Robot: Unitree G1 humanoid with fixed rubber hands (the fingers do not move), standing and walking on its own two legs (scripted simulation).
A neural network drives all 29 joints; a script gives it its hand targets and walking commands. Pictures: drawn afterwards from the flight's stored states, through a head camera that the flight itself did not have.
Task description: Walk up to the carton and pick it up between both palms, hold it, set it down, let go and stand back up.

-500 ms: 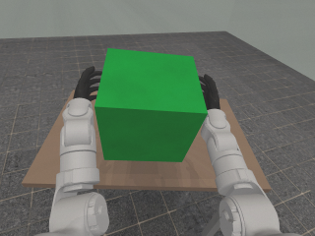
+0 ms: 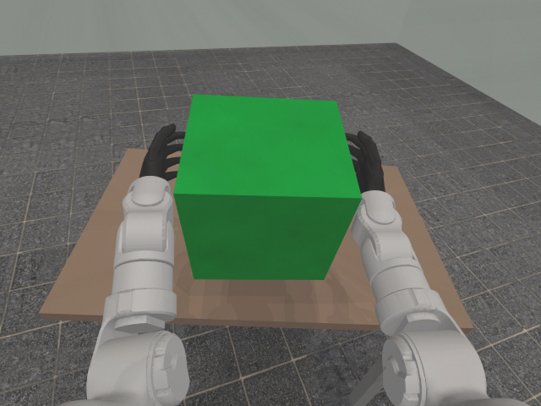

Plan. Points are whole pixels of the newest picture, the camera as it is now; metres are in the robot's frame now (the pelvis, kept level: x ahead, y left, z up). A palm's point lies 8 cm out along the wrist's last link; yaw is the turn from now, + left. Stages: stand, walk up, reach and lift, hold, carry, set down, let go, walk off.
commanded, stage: set down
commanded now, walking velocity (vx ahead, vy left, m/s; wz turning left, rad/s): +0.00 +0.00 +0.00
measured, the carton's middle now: (262, 193) +0.40 +0.03 +0.12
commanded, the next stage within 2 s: none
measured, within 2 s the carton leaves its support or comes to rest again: neither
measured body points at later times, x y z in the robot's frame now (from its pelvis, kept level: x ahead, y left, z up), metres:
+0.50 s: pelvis +0.00 +0.00 +0.00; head -0.02 +0.03 +0.45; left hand +0.40 +0.19 +0.12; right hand +0.41 -0.13 +0.14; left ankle +0.02 +0.12 -0.75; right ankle -0.04 -0.11 -0.75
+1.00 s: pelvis +0.01 +0.00 +0.00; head +0.02 +0.02 +0.45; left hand +0.41 +0.20 +0.09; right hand +0.42 -0.11 +0.11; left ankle +0.02 +0.12 -0.75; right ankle -0.04 -0.11 -0.75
